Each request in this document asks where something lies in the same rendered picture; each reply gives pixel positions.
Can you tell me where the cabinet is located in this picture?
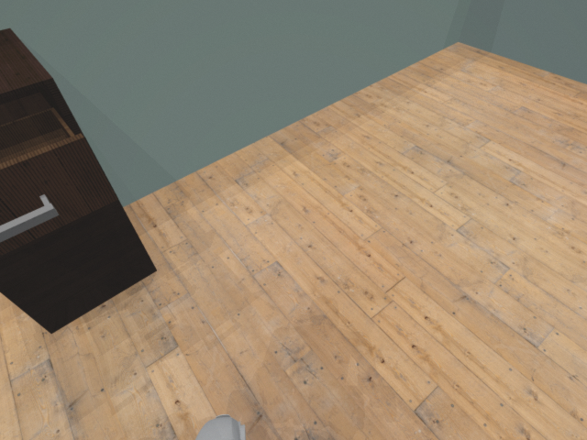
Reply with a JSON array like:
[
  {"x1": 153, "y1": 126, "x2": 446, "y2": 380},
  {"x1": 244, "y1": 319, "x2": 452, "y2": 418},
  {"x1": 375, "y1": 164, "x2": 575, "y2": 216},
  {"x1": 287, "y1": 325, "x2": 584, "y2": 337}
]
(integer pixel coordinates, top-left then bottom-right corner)
[{"x1": 0, "y1": 28, "x2": 157, "y2": 334}]

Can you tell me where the drawer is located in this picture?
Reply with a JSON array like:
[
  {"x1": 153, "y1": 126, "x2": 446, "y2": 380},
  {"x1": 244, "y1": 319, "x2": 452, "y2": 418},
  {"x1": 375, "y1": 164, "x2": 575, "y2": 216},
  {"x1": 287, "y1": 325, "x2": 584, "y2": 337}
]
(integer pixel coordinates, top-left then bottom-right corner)
[{"x1": 0, "y1": 107, "x2": 118, "y2": 257}]

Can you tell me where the robot left thigh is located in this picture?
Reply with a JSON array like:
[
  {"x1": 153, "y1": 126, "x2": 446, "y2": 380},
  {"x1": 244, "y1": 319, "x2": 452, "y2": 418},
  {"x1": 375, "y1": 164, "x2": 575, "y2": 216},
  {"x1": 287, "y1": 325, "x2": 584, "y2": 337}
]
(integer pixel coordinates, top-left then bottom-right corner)
[{"x1": 195, "y1": 417, "x2": 246, "y2": 440}]

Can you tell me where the handle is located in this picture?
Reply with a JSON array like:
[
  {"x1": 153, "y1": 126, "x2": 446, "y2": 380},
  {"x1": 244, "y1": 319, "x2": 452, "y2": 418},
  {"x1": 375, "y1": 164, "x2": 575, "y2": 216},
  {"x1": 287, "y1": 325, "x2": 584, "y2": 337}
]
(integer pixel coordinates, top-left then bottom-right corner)
[{"x1": 0, "y1": 194, "x2": 59, "y2": 243}]

